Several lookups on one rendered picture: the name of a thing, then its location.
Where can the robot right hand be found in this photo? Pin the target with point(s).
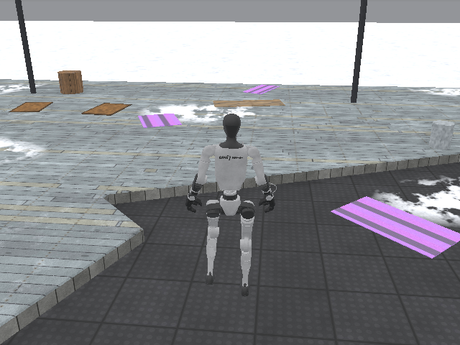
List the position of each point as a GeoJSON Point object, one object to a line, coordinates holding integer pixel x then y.
{"type": "Point", "coordinates": [265, 202]}

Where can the left robot upper arm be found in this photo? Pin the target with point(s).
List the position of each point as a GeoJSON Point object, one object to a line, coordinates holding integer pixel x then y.
{"type": "Point", "coordinates": [208, 151]}

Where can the left robot forearm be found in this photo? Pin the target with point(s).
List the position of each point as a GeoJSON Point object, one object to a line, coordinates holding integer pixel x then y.
{"type": "Point", "coordinates": [195, 189]}

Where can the robot right shin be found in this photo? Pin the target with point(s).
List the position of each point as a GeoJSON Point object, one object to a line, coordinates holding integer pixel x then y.
{"type": "Point", "coordinates": [246, 263]}

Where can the robot left hand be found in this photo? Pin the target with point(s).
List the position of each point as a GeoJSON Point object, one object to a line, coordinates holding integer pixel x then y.
{"type": "Point", "coordinates": [195, 202]}

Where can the right robot thigh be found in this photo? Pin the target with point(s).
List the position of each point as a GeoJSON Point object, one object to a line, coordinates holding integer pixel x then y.
{"type": "Point", "coordinates": [247, 219]}

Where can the right robot upper arm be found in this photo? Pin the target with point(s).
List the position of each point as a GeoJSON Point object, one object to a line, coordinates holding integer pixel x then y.
{"type": "Point", "coordinates": [253, 152]}

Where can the right robot forearm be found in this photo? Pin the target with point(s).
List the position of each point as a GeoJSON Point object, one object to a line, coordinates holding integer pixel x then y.
{"type": "Point", "coordinates": [267, 190]}

